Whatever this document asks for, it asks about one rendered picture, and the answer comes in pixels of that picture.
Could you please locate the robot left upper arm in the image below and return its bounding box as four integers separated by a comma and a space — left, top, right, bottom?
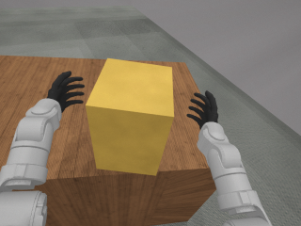
0, 190, 48, 226

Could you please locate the left robot forearm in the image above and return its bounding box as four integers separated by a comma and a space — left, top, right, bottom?
0, 98, 62, 192

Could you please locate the right robot forearm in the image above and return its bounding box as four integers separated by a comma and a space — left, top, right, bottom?
197, 121, 273, 226

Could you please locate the pedestal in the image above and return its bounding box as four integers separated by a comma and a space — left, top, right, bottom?
0, 55, 216, 226

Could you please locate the robot right upper arm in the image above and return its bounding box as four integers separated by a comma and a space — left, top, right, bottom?
222, 216, 270, 226

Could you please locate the robot left hand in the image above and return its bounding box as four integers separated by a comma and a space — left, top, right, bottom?
47, 71, 85, 113

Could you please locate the carton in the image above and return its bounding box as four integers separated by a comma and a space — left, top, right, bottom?
86, 58, 174, 176

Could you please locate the robot right hand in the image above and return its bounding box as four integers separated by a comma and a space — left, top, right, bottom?
186, 90, 219, 130

